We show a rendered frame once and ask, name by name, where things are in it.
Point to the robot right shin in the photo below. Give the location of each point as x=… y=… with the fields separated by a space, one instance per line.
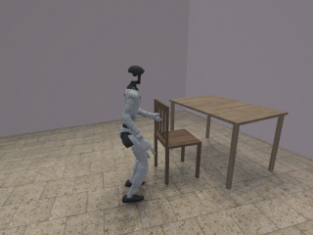
x=138 y=179

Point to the robot right forearm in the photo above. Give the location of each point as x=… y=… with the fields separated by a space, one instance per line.
x=133 y=127

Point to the robot right hand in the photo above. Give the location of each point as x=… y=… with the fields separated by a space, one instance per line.
x=146 y=145

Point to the robot left forearm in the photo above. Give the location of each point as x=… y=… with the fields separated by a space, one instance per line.
x=145 y=114

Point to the robot left hand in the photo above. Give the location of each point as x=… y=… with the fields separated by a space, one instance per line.
x=156 y=117

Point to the right robot foot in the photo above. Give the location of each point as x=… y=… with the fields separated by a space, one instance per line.
x=135 y=198

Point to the chair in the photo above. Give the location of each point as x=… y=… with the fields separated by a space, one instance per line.
x=172 y=139

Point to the table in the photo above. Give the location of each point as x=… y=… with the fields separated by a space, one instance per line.
x=234 y=112

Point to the robot right upper arm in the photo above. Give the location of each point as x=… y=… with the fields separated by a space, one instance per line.
x=131 y=99

